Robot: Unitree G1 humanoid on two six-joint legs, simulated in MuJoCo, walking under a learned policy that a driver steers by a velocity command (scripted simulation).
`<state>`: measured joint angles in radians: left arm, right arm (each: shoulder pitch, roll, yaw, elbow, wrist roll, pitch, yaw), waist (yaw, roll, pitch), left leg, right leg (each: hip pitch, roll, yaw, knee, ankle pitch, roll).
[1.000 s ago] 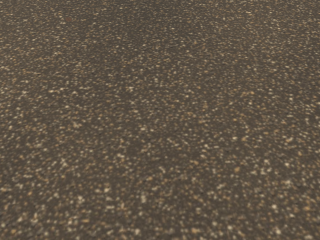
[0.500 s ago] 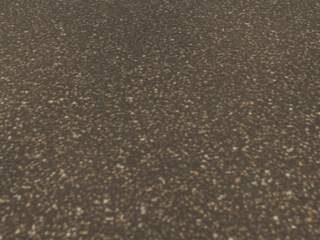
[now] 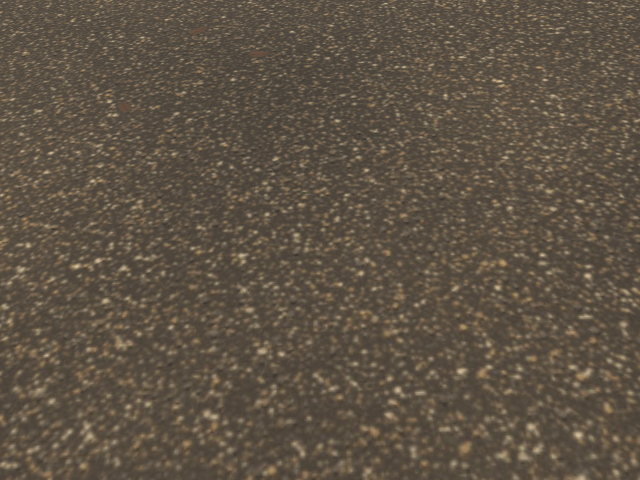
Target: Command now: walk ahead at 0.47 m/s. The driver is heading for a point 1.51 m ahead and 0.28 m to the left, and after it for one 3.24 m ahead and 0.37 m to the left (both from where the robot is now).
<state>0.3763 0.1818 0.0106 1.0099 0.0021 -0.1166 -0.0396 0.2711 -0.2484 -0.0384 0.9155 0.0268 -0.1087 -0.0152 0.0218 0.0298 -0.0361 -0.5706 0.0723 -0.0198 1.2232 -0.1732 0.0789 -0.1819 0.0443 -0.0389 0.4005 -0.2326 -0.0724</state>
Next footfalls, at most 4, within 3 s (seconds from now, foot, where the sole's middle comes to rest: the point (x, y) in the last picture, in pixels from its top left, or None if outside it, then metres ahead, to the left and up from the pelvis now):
0.38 left None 0.41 0.10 -0.78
0.92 right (425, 423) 0.68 -0.15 -0.78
1.48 left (318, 323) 0.96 0.10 -0.78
2.00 right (391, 294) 1.05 -0.09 -0.78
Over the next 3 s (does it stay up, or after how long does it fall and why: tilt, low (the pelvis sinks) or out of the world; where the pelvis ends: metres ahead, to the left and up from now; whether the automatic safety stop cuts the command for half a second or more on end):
stays up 0.95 0.00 -0.01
